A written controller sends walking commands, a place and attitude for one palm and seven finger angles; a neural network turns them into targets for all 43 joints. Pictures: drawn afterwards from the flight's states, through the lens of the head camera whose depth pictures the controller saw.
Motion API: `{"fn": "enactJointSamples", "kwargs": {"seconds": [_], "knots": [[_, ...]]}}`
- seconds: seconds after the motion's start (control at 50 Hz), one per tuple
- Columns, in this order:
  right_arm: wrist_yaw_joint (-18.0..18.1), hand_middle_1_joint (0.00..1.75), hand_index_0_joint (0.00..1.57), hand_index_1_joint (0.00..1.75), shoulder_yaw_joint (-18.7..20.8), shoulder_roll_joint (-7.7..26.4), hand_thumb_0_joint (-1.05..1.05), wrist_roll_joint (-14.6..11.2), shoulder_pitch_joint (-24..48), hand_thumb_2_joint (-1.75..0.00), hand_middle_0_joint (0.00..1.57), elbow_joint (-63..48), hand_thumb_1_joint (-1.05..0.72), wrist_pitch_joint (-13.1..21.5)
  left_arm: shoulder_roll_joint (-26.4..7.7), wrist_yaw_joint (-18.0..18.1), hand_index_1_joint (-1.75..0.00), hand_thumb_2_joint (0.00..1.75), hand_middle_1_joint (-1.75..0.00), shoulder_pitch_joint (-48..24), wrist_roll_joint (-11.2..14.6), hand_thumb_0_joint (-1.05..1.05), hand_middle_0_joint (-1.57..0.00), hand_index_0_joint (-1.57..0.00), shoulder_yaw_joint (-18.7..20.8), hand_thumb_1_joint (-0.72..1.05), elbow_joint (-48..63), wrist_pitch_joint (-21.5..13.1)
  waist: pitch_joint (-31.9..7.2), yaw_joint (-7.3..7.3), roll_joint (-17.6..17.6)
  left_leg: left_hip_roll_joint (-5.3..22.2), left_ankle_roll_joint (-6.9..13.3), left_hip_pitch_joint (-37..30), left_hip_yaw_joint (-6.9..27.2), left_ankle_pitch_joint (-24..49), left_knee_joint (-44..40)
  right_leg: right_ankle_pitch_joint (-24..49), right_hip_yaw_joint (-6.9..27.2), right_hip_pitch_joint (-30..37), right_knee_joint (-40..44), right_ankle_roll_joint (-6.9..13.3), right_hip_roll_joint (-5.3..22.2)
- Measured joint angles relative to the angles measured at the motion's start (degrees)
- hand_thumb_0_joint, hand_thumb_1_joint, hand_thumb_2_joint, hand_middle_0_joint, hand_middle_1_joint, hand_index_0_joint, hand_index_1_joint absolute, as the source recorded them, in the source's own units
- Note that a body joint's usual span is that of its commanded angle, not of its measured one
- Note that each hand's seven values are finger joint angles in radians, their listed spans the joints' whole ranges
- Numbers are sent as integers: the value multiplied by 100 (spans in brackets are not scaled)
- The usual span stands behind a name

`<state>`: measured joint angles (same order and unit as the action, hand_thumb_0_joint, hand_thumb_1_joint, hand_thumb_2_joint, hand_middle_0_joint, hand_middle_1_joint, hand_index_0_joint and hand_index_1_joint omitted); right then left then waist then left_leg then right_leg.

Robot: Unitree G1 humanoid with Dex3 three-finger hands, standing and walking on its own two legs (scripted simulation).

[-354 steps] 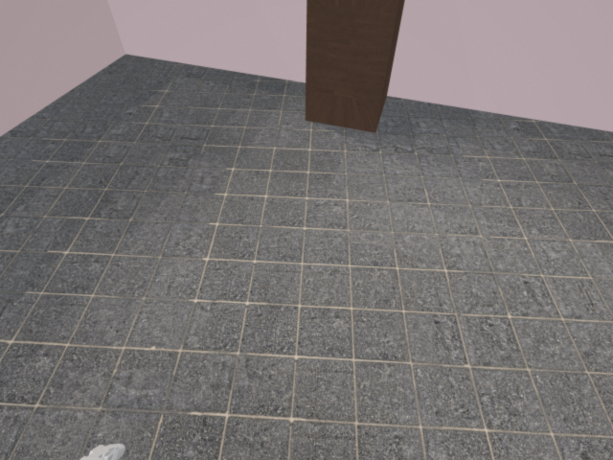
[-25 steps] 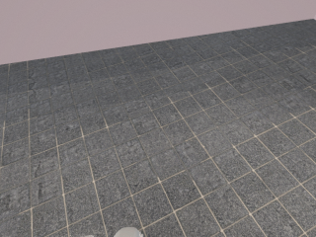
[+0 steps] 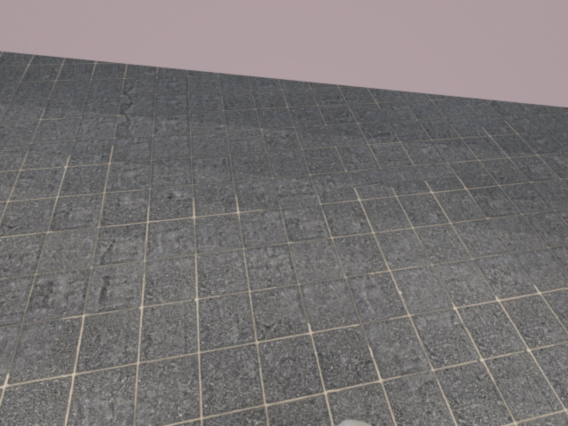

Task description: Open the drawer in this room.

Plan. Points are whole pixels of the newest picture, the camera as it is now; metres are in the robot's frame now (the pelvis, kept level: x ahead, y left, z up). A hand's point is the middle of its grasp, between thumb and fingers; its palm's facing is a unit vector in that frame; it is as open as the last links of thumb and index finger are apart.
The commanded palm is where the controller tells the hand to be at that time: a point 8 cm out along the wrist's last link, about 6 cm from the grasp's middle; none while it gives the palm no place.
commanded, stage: turn or walk to find it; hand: left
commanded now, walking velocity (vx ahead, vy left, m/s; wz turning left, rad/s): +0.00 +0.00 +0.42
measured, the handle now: out of the picture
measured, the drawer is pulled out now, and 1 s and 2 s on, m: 0.00 0.00 0.00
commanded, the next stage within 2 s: none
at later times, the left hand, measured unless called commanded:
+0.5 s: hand out of the picture +0.03 +0.14 -0.15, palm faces +0.22 -0.94 -0.26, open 7.4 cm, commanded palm none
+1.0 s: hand out of the picture -0.07 +0.21 -0.17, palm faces +0.47 -0.85 -0.25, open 7.4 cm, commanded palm none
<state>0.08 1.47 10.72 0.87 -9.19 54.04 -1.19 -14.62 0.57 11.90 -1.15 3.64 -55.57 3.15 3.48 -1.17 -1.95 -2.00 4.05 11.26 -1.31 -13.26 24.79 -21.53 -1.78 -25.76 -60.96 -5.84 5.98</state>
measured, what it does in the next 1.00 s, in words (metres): steps on the spot, turning left: right foot, then left foot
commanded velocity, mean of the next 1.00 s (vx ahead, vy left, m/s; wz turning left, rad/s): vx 0.00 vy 0.00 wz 0.42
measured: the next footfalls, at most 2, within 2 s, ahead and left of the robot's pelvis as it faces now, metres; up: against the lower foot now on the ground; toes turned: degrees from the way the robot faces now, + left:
right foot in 0.26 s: +0.03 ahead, -0.15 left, +0.00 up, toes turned +3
left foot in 0.72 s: -0.03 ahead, +0.10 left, +0.00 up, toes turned +26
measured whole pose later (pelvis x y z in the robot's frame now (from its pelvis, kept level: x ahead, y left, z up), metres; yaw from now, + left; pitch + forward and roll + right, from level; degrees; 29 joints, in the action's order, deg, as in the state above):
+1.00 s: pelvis -0.03 +0.00 +0.00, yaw +26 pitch +0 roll -1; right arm -0.1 1.7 11.6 1.2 -7.8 53.5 -1.4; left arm -14.1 0.5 11.5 -1.0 3.4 -54.8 3.1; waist 4.2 -1.0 -0.9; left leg -1.5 2.7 12.7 -0.4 -13.8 26.8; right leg -25.0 -2.4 -24.4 -56.7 -5.1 5.2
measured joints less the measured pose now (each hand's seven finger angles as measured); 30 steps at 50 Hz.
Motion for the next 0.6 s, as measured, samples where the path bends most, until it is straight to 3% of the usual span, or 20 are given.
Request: {"fn": "enactJointSamples", "kwargs": {"seconds": [0.18,0.24,0.26,0.3,0.34,0.38,0.44,0.52,0.6], "knots": [[-8,30,20,30,106,48,1,64,-367,-90,20,121,-90,-96,250,24,-29,90,-30,-399,37,1,-19,-20,-75,91,252,-36,-9,293,224,-154,-107,260,382,64,144,-338,26,516,1427,99,-286],[-16,30,20,30,161,120,1,52,-500,-90,20,173,-90,-144,342,31,-29,90,-30,-447,63,0,-19,-20,-128,91,364,-133,-38,340,322,-210,-216,454,519,-5,385,177,-37,954,2522,171,-402],[-26,30,20,30,180,142,1,29,-557,-90,20,180,-90,-154,354,35,-29,90,-30,-428,54,0,-20,-20,-149,91,406,-193,-70,332,326,-250,-265,563,549,-75,559,346,-71,1144,2969,287,-393],[-29,30,20,30,239,223,1,16,-568,-90,20,230,-90,-212,455,55,-30,90,-30,-418,18,0,-20,-20,-193,91,407,-273,-25,341,478,-226,-398,879,588,-849,1382,334,-214,1159,2939,595,-439],[-40,30,20,30,289,266,1,32,-589,-90,20,264,-91,-297,513,55,-30,89,-30,-332,18,0,-20,-20,-227,91,418,-284,-33,351,490,-231,-493,1265,502,-1280,2569,350,-338,1235,2970,725,-371],[-75,30,20,30,326,315,1,46,-589,-90,20,289,-91,-337,557,60,-30,89,-30,-244,19,0,-20,-20,-241,91,387,-276,-27,360,504,-115,-583,1544,406,-1116,3515,417,-452,1363,3119,749,-325],[-109,30,20,30,344,361,1,53,-585,-90,20,316,-91,-355,590,62,-30,89,-30,-131,14,0,-20,-20,-252,91,311,-283,-16,370,496,116,-718,1705,355,-799,4150,476,-635,1501,3278,745,-264],[-111,30,20,30,324,375,1,52,-516,-90,19,370,-91,-392,583,76,-30,89,-30,13,-9,0,-20,-20,-222,91,230,-306,12,300,404,349,-838,1575,311,-843,3972,465,-847,1568,3317,729,-147],[-104,30,20,30,271,358,1,26,-336,-90,19,379,-91,-393,468,55,-30,89,-30,124,-54,0,-20,-20,-183,91,145,-295,79,175,271,453,-846,1201,106,-1158,3026,396,-1046,1551,3209,656,25]]}}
